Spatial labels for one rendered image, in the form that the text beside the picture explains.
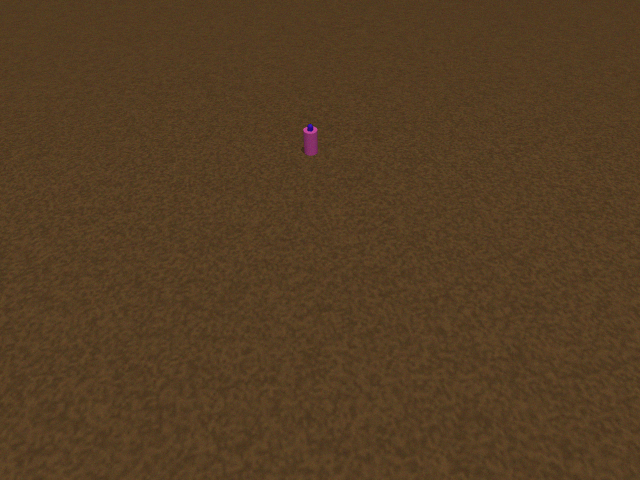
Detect bottle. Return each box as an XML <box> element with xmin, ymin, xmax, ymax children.
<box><xmin>303</xmin><ymin>124</ymin><xmax>318</xmax><ymax>156</ymax></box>

